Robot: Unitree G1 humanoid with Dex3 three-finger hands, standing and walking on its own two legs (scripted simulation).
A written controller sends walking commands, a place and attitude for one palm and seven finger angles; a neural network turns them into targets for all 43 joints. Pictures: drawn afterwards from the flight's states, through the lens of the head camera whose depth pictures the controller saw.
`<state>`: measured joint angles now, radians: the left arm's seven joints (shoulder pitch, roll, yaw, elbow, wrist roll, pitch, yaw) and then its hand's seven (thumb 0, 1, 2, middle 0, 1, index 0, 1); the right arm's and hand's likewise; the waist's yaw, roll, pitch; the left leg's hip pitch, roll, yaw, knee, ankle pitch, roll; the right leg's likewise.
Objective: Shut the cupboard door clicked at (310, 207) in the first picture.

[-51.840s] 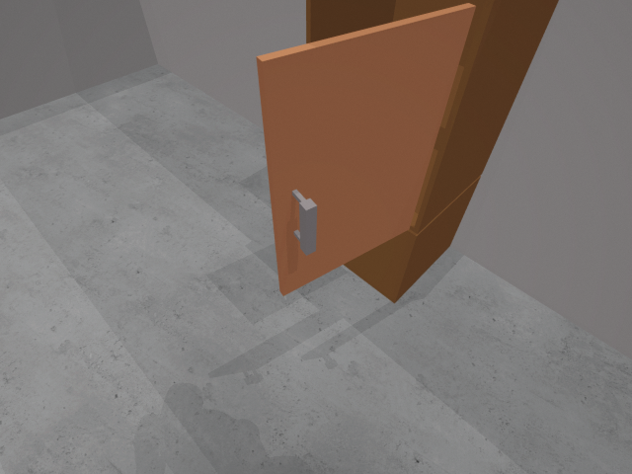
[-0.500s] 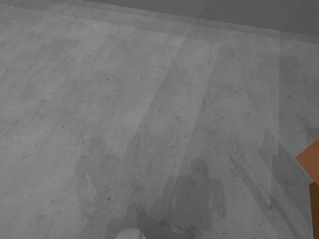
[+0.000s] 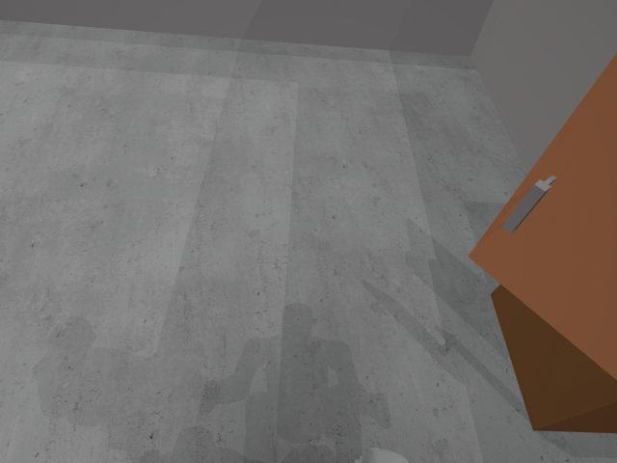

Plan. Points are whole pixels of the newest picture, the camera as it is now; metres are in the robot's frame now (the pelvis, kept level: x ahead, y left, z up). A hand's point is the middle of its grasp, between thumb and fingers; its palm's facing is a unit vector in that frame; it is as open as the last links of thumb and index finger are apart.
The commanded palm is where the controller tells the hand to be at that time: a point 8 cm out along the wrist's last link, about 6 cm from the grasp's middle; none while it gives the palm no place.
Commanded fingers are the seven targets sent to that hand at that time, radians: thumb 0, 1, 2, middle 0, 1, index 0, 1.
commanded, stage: turn to face it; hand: left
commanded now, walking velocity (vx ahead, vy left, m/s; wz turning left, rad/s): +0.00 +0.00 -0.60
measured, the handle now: (530, 203) +0.63 -0.43 -0.08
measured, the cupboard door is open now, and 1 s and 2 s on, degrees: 40 40 40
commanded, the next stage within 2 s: take the last steps up to it in 1.34 s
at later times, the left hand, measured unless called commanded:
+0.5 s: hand out of the picture +0.13 +0.13 -0.16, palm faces -0.26 -0.94 -0.22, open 7.4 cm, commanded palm none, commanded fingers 0.00 0.90 0.90 -0.20 -0.30 -0.20 -0.30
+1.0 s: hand (228, 411) +0.21 +0.13 -0.16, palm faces -0.54 -0.81 -0.24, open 7.4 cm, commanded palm none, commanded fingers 0.00 0.90 0.90 -0.20 -0.30 -0.20 -0.30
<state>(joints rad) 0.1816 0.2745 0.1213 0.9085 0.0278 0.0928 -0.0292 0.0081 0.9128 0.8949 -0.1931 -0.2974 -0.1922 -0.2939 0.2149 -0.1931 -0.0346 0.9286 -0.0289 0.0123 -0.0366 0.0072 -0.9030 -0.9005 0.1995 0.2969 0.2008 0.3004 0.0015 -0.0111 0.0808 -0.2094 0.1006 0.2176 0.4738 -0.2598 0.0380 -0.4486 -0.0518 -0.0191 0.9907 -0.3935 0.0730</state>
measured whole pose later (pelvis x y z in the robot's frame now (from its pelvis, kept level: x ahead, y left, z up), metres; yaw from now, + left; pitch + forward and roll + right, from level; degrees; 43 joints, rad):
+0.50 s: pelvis +0.01 -0.03 -0.01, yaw -17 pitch +1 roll +0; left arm 0.21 0.18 0.05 0.88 0.03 0.04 -0.01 0.01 0.90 0.89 -0.20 -0.30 -0.20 -0.30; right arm 0.16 -0.23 -0.06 0.89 -0.01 0.06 -0.01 0.01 -0.91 -0.90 0.20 0.30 0.20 0.30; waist 0.00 0.01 0.08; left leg -0.47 0.06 0.00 0.93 -0.39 -0.10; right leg -0.26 0.04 0.09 0.50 -0.26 -0.01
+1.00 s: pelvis +0.01 +0.01 -0.01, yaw -35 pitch +0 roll -2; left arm 0.16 0.25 0.09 0.90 0.02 0.09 -0.04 0.01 0.91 0.89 -0.19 -0.30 -0.19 -0.29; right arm 0.24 -0.22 -0.04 0.92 -0.03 0.02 -0.02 0.01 -0.90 -0.90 0.20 0.30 0.20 0.30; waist -0.02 0.02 0.09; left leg -0.24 0.14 0.23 0.54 -0.28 0.00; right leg -0.36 -0.03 -0.05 0.80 -0.43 0.04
